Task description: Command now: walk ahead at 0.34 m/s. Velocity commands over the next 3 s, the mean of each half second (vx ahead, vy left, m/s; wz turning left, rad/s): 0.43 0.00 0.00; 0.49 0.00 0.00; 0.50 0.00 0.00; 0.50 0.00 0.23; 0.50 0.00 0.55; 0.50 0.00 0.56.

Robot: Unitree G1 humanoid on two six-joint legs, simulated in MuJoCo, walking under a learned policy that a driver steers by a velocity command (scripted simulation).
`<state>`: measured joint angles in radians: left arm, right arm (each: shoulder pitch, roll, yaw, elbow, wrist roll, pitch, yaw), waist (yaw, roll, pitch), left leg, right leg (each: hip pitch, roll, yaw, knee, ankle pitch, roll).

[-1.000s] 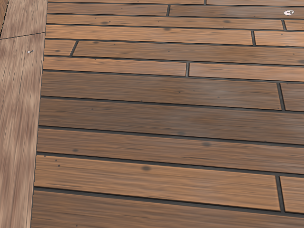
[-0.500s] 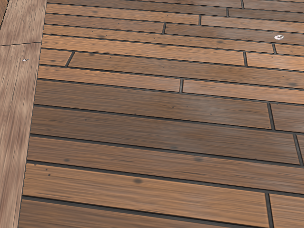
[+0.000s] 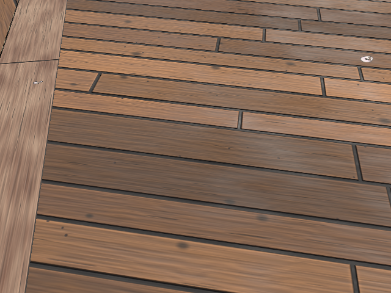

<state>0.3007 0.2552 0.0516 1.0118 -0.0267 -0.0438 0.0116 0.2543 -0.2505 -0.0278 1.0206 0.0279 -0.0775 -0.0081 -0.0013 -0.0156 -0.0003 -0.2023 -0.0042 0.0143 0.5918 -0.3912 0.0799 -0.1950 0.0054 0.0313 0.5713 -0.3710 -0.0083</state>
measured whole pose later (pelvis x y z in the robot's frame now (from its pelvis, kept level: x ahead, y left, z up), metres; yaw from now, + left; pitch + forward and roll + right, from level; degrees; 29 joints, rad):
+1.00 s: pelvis +0.51 +0.02 -0.01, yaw +0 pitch +2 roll -1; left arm 0.37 0.28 0.05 1.01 -0.01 -0.06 0.00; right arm 0.03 -0.25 -0.04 0.81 0.01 -0.11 0.03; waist 0.05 -0.01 0.03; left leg -0.49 0.02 0.04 0.56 -0.11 0.05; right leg -0.09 -0.01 0.00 0.70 -0.45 -0.01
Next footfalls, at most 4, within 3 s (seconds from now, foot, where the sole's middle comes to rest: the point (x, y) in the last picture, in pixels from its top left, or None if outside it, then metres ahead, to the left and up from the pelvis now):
0.40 right None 0.37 -0.13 -0.77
0.96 left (165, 256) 0.66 0.12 -0.77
1.50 right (225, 186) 0.98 -0.11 -0.77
2.06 left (166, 136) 1.26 0.15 -0.77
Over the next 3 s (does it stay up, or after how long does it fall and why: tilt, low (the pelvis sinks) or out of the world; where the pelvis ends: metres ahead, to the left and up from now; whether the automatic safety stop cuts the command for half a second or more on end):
stays up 1.58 0.21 0.01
